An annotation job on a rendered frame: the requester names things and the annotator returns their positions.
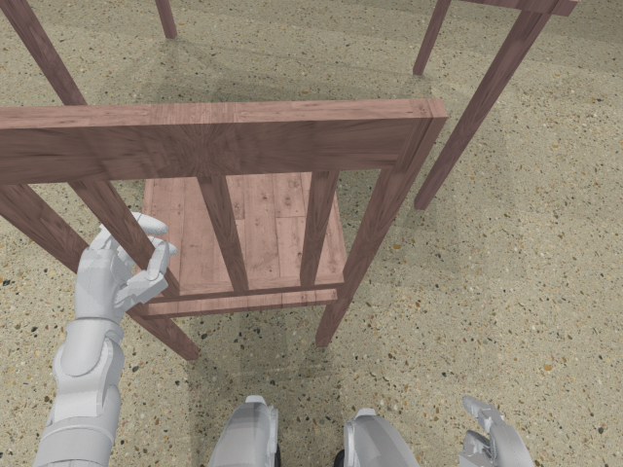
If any left robot thigh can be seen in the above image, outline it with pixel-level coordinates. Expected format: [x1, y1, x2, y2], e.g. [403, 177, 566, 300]
[206, 402, 278, 467]

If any robot thigh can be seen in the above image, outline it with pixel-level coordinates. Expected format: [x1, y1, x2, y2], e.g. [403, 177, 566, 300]
[206, 402, 278, 467]
[344, 414, 421, 467]

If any robot left forearm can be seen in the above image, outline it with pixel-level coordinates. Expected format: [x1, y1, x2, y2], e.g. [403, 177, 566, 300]
[32, 317, 125, 467]

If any robot right hand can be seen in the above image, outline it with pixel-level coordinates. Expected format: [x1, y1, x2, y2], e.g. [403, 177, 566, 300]
[458, 395, 534, 467]

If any robot left hand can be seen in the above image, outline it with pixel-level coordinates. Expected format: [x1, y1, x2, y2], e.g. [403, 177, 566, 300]
[74, 211, 178, 325]

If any chair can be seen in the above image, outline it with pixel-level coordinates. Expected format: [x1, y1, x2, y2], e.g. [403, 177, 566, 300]
[0, 98, 448, 361]

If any right robot thigh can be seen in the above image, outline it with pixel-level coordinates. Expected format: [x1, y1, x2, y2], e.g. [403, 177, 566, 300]
[344, 414, 421, 467]

